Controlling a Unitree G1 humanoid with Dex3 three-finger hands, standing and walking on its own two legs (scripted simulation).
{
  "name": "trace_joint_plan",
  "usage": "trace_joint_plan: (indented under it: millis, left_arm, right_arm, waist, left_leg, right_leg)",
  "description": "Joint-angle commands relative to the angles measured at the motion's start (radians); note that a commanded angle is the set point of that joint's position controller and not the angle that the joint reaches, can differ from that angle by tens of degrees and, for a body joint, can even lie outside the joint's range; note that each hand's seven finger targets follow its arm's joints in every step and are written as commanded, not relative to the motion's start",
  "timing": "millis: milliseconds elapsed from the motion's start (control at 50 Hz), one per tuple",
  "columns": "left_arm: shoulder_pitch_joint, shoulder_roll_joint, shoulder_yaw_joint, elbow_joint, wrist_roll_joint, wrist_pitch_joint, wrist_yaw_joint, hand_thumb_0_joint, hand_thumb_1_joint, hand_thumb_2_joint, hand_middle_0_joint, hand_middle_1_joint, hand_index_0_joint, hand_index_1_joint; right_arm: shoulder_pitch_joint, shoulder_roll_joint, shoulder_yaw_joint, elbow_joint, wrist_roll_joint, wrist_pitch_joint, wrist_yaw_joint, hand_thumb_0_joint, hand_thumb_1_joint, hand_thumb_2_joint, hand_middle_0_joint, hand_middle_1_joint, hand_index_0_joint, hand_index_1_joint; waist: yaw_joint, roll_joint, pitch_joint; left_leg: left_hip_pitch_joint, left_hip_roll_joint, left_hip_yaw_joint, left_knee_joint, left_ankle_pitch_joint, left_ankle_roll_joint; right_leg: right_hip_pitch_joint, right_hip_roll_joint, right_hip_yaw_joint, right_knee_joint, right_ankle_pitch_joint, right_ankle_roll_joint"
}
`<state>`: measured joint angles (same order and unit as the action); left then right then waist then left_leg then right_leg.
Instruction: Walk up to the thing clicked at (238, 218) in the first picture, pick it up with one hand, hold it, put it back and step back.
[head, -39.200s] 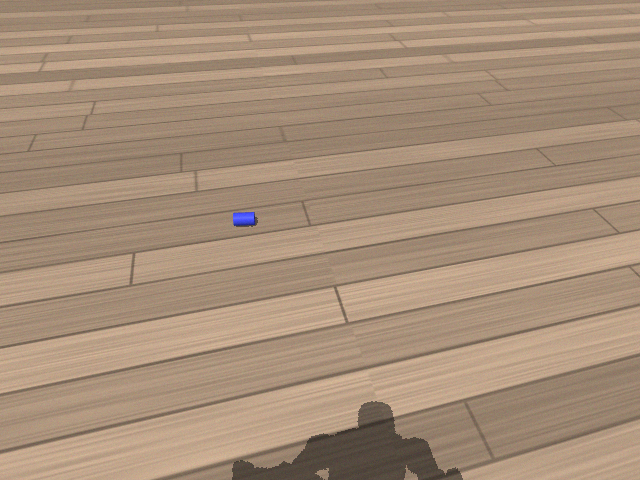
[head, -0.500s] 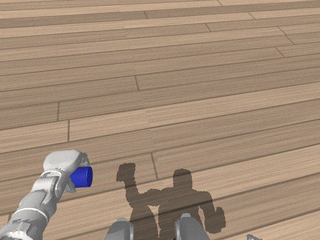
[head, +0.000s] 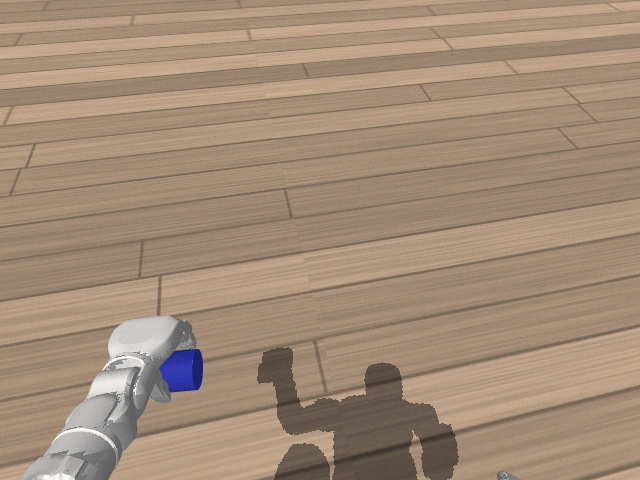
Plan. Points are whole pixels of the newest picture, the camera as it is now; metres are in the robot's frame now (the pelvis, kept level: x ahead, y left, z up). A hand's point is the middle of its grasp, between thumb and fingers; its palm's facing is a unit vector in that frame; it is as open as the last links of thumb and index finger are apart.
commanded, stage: hold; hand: left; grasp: from above
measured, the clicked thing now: (166, 371) +0.32 +0.23 -0.12
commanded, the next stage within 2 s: crouch in 1.90 s
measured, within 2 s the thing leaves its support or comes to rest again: neither
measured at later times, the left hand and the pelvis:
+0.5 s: hand (152, 348) +0.32 +0.23 -0.04, palm faces -0.49 -0.05 -0.87, open 8.3 cm; pelvis +0.02 +0.00 +0.02, yaw -1 degrees
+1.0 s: hand (151, 352) +0.30 +0.22 -0.02, palm faces -0.48 -0.05 -0.88, open 8.3 cm; pelvis +0.01 +0.00 +0.03, yaw -1 degrees
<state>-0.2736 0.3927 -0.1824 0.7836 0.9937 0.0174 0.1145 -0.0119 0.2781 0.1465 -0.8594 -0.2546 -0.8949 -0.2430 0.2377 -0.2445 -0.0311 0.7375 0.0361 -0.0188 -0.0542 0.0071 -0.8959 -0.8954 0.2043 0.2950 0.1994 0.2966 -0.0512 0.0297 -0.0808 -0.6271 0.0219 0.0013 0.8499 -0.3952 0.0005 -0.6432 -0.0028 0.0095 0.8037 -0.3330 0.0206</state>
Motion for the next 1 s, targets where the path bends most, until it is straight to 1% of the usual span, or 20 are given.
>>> trace_joint_plan:
  millis: [0, 40, 80, 100, 120, 160, 200, 240, 320, 340, 440, 480, 600, 640, 740, 820, 840, 880, 940, 980]
  left_arm:
    - [-0.350, 0.221, 0.091, -0.247, 0.002, -0.002, 0.062, 0.000, 0.820, 0.348, -1.128, -0.343, -1.165, -0.306]
    - [-0.364, 0.229, 0.087, -0.254, 0.011, 0.002, 0.055, 0.000, 0.795, 0.359, -1.127, -0.328, -1.156, -0.299]
    - [-0.364, 0.240, 0.089, -0.265, 0.018, 0.005, 0.048, 0.000, 0.811, 0.366, -1.130, -0.341, -1.161, -0.309]
    - [-0.366, 0.239, 0.094, -0.265, 0.012, 0.003, 0.044, 0.000, 0.808, 0.352, -1.127, -0.326, -1.160, -0.293]
    - [-0.338, 0.216, 0.075, -0.248, 0.011, 0.007, 0.037, 0.000, 0.810, 0.362, -1.140, -0.310, -1.168, -0.283]
    - [-0.352, 0.231, 0.085, -0.247, 0.008, 0.008, 0.028, 0.000, 0.845, 0.369, -1.165, -0.307, -1.192, -0.279]
    - [-0.329, 0.207, 0.067, -0.242, 0.008, 0.011, 0.009, 0.000, 0.844, 0.390, -1.162, -0.329, -1.190, -0.301]
    - [-0.314, 0.223, 0.077, -0.232, 0.008, 0.010, -0.008, 0.000, 0.861, 0.390, -1.181, -0.315, -1.207, -0.290]
    - [-0.316, 0.207, 0.066, -0.275, -0.007, -0.001, -0.044, 0.000, 0.883, 0.371, -1.197, -0.295, -1.224, -0.267]
    - [-0.302, 0.230, 0.080, -0.280, 0.001, -0.004, -0.048, 0.000, 0.871, 0.387, -1.193, -0.292, -1.216, -0.269]
    - [-0.305, 0.232, 0.089, -0.338, 0.005, -0.020, -0.061, 0.000, 0.867, 0.337, -1.176, -0.268, -1.206, -0.237]
    - [-0.312, 0.241, 0.101, -0.340, 0.001, -0.019, -0.054, 0.000, 0.885, 0.359, -1.199, -0.267, -1.225, -0.241]
    - [-0.317, 0.236, 0.096, -0.352, 0.018, -0.012, -0.042, 0.000, 0.872, 0.412, -1.205, -0.274, -1.220, -0.259]
    - [-0.343, 0.244, 0.095, -0.370, 0.014, -0.013, -0.047, 0.000, 0.890, 0.397, -1.196, -0.298, -1.221, -0.273]
    - [-0.298, 0.211, 0.075, -0.361, 0.012, -0.003, -0.062, 0.000, 0.870, 0.429, -1.214, -0.270, -1.224, -0.262]
    - [-0.315, 0.231, 0.087, -0.387, -0.005, -0.008, -0.079, 0.000, 0.884, 0.395, -1.208, -0.283, -1.227, -0.263]
    - [-0.274, 0.228, 0.089, -0.347, 0.000, -0.005, -0.081, 0.000, 0.866, 0.403, -1.204, -0.275, -1.219, -0.260]
    - [-0.294, 0.223, 0.085, -0.393, -0.004, -0.010, -0.088, 0.000, 0.878, 0.392, -1.206, -0.274, -1.224, -0.256]
    - [-0.276, 0.219, 0.078, -0.385, 0.002, -0.011, -0.095, 0.000, 0.886, 0.404, -1.224, -0.266, -1.237, -0.253]
    - [-0.303, 0.254, 0.108, -0.413, 0.003, -0.019, -0.090, 0.000, 0.884, 0.395, -1.208, -0.285, -1.226, -0.266]
  right_arm:
    - [-0.003, -0.144, -0.055, -0.098, 0.003, -0.030, -0.013, 0.000, -0.887, -0.890, 0.201, 0.300, 0.200, 0.300]
    - [0.003, -0.146, -0.055, -0.092, 0.005, -0.026, -0.013, 0.000, -0.889, -0.891, 0.201, 0.300, 0.200, 0.300]
    - [-0.007, -0.147, -0.057, -0.092, 0.004, -0.023, -0.014, 0.000, -0.889, -0.891, 0.201, 0.300, 0.200, 0.300]
    - [-0.004, -0.151, -0.059, -0.093, 0.004, -0.023, -0.013, 0.000, -0.887, -0.890, 0.201, 0.300, 0.200, 0.300]
    - [-0.004, -0.144, -0.055, -0.088, 0.005, -0.022, -0.012, 0.000, -0.886, -0.890, 0.201, 0.300, 0.200, 0.300]
    - [-0.012, -0.154, -0.059, -0.097, 0.007, -0.019, -0.010, 0.000, -0.886, -0.890, 0.201, 0.300, 0.200, 0.300]
    - [-0.013, -0.147, -0.057, -0.103, 0.008, -0.015, -0.006, 0.000, -0.886, -0.891, 0.201, 0.300, 0.200, 0.300]
    - [-0.013, -0.153, -0.059, -0.111, 0.009, -0.011, -0.004, 0.000, -0.885, -0.890, 0.201, 0.300, 0.200, 0.300]
    - [-0.023, -0.152, -0.058, -0.133, 0.011, -0.005, 0.000, 0.000, -0.885, -0.890, 0.201, 0.300, 0.200, 0.300]
    - [-0.029, -0.154, -0.059, -0.143, 0.012, -0.002, -0.001, 0.000, -0.886, -0.891, 0.200, 0.300, 0.200, 0.300]
    - [-0.029, -0.149, -0.057, -0.153, 0.012, 0.001, -0.004, 0.000, -0.884, -0.890, 0.201, 0.300, 0.200, 0.300]
    - [-0.033, -0.153, -0.056, -0.159, 0.012, 0.004, -0.003, 0.000, -0.884, -0.891, 0.200, 0.300, 0.200, 0.300]
    - [-0.044, -0.154, -0.057, -0.165, 0.014, 0.014, 0.002, 0.000, -0.884, -0.892, 0.200, 0.300, 0.200, 0.300]
    - [-0.047, -0.157, -0.059, -0.165, 0.014, 0.013, 0.003, 0.000, -0.884, -0.890, 0.200, 0.299, 0.200, 0.299]
    - [-0.058, -0.148, -0.054, -0.172, 0.016, 0.017, 0.005, 0.000, -0.887, -0.893, 0.200, 0.299, 0.200, 0.299]
    - [-0.078, -0.148, -0.051, -0.185, 0.018, 0.019, 0.002, 0.000, -0.888, -0.893, 0.200, 0.299, 0.200, 0.299]
    - [-0.080, -0.147, -0.047, -0.182, 0.019, 0.019, 0.001, 0.000, -0.889, -0.893, 0.200, 0.300, 0.200, 0.300]
    - [-0.085, -0.144, -0.047, -0.187, 0.019, 0.021, 0.000, 0.000, -0.887, -0.892, 0.200, 0.299, 0.200, 0.299]
    - [-0.091, -0.145, -0.044, -0.193, 0.021, 0.024, -0.001, 0.000, -0.890, -0.894, 0.200, 0.300, 0.200, 0.300]
    - [-0.095, -0.147, -0.045, -0.192, 0.021, 0.026, -0.004, 0.000, -0.888, -0.893, 0.200, 0.299, 0.200, 0.299]
  waist:
    - [0.000, 0.043, -0.315]
    - [-0.004, 0.043, -0.317]
    - [0.008, 0.054, -0.320]
    - [0.007, 0.060, -0.317]
    - [0.005, 0.050, -0.296]
    - [0.005, 0.037, -0.295]
    - [0.013, 0.036, -0.278]
    - [0.018, 0.020, -0.275]
    - [0.020, 0.033, -0.268]
    - [0.030, 0.033, -0.264]
    - [0.028, 0.037, -0.278]
    - [0.030, 0.037, -0.267]
    - [0.035, 0.025, -0.248]
    - [0.032, 0.050, -0.264]
    - [0.034, 0.014, -0.245]
    - [0.042, 0.018, -0.228]
    - [0.042, -0.004, -0.207]
    - [0.041, 0.001, -0.232]
    - [0.042, 0.008, -0.210]
    - [0.048, 0.027, -0.225]
  left_leg:
    - [0.235, -0.036, -0.009, -0.159, 0.246, 0.001]
    - [0.254, -0.039, -0.003, -0.166, 0.282, 0.001]
    - [0.277, -0.038, -0.004, -0.177, 0.318, -0.001]
    - [0.293, -0.035, -0.004, -0.187, 0.324, -0.004]
    - [0.290, -0.035, -0.007, -0.193, 0.339, -0.004]
    - [0.303, -0.036, -0.003, -0.205, 0.347, -0.001]
    - [0.300, -0.040, 0.001, -0.213, 0.360, -0.001]
    - [0.303, -0.040, 0.004, -0.219, 0.370, 0.002]
    - [0.325, -0.035, 0.003, -0.243, 0.377, -0.001]
    - [0.324, -0.038, 0.007, -0.248, 0.365, 0.001]
    - [0.348, -0.037, 0.008, -0.255, 0.407, 0.000]
    - [0.347, -0.036, 0.011, -0.264, 0.396, 0.001]
    - [0.359, -0.041, 0.015, -0.286, 0.364, 0.005]
    - [0.377, -0.034, 0.010, -0.295, 0.362, 0.000]
    - [0.385, -0.037, 0.012, -0.308, 0.361, 0.006]
    - [0.381, -0.039, 0.016, -0.330, 0.314, 0.010]
    - [0.372, -0.043, 0.018, -0.333, 0.303, 0.014]
    - [0.384, -0.045, 0.022, -0.330, 0.323, 0.016]
    - [0.391, -0.044, 0.022, -0.341, 0.327, 0.014]
    - [0.408, -0.041, 0.020, -0.350, 0.325, 0.010]
  right_leg:
    - [0.181, 0.037, -0.002, -0.141, 0.181, -0.033]
    - [0.202, 0.034, 0.002, -0.148, 0.216, -0.033]
    - [0.217, 0.036, 0.000, -0.155, 0.243, -0.034]
    - [0.218, 0.039, -0.006, -0.158, 0.241, -0.036]
    - [0.221, 0.039, -0.007, -0.160, 0.250, -0.036]
    - [0.243, 0.039, -0.006, -0.175, 0.262, -0.035]
    - [0.261, 0.038, -0.004, -0.184, 0.277, -0.035]
    - [0.271, 0.039, -0.004, -0.194, 0.287, -0.034]
    - [0.283, 0.043, -0.010, -0.203, 0.278, -0.038]
    - [0.287, 0.042, -0.007, -0.211, 0.273, -0.038]
    - [0.314, 0.044, -0.004, -0.213, 0.307, -0.038]
    - [0.316, 0.041, -0.005, -0.221, 0.299, -0.039]
    - [0.323, 0.037, -0.004, -0.244, 0.276, -0.037]
    - [0.323, 0.040, -0.006, -0.246, 0.264, -0.038]
    - [0.339, 0.038, -0.005, -0.263, 0.270, -0.037]
    - [0.351, 0.036, 0.000, -0.290, 0.233, -0.033]
    - [0.354, 0.032, 0.001, -0.297, 0.226, -0.032]
    - [0.372, 0.030, 0.005, -0.297, 0.249, -0.030]
    - [0.371, 0.029, 0.003, -0.301, 0.247, -0.033]
    - [0.373, 0.033, 0.002, -0.306, 0.240, -0.034]
